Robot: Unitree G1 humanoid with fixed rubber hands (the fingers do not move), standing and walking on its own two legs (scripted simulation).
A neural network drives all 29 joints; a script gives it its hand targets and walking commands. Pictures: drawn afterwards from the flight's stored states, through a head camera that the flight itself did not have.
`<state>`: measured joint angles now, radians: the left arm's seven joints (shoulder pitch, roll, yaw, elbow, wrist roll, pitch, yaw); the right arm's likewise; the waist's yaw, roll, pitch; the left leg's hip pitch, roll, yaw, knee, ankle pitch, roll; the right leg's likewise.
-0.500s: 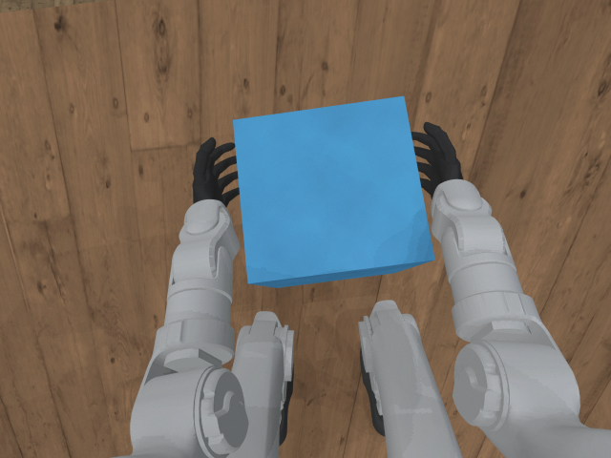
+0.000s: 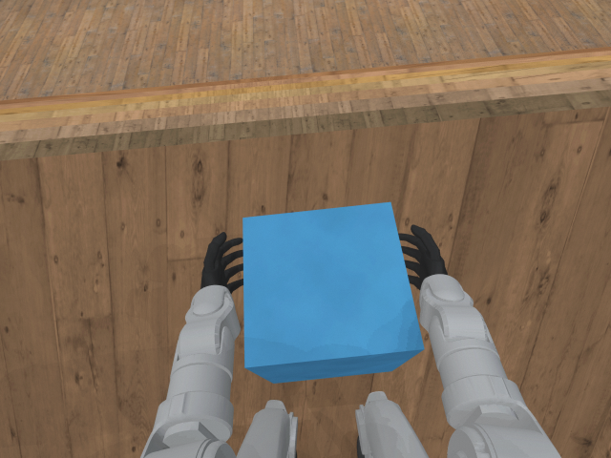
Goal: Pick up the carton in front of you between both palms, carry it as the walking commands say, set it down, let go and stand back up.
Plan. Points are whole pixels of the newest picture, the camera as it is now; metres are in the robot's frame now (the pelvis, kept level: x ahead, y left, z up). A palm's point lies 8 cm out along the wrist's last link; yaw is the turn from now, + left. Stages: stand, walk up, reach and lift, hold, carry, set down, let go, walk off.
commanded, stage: reach and lift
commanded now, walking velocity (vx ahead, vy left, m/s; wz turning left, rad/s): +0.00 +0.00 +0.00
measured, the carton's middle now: (325, 303) +0.36 -0.01 -0.12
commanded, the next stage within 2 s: hold in 1.58 s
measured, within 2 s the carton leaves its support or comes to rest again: neither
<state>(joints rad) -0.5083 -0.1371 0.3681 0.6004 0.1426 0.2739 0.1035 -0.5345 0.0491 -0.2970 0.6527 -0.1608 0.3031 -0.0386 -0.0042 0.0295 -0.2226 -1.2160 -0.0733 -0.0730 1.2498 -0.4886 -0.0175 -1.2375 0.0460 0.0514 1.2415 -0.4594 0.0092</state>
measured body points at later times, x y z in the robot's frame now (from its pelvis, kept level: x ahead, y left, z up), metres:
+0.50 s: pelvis +0.04 +0.00 +0.11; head +0.03 +0.00 +0.56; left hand +0.35 +0.15 +0.11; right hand +0.34 -0.15 +0.11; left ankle +0.05 +0.12 -0.62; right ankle +0.06 -0.12 -0.62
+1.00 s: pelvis +0.02 +0.00 +0.12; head +0.00 +0.00 +0.57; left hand +0.34 +0.15 +0.14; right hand +0.33 -0.15 +0.14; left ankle +0.05 +0.12 -0.62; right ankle +0.06 -0.12 -0.62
